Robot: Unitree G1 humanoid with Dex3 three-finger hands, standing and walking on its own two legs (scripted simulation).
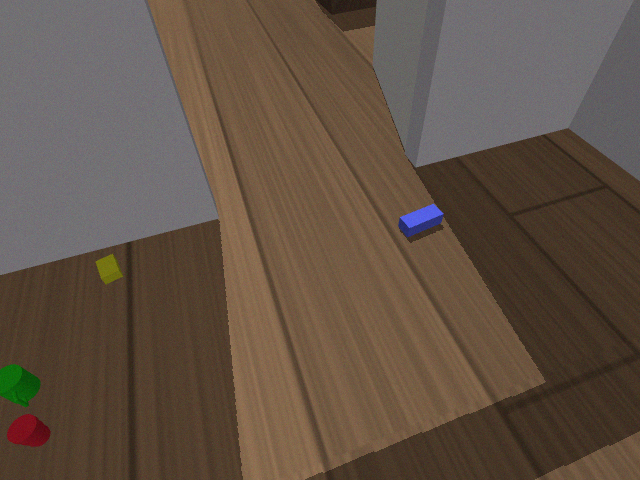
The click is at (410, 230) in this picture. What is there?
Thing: lying carton
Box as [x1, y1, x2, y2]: [398, 204, 443, 236]
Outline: 443,213 434,204 431,204 400,217 398,226 407,236 409,236 440,223
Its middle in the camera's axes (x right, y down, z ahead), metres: +0.42 -0.07 +1.66
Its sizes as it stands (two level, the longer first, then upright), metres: 0.175 0.071 0.059
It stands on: the floor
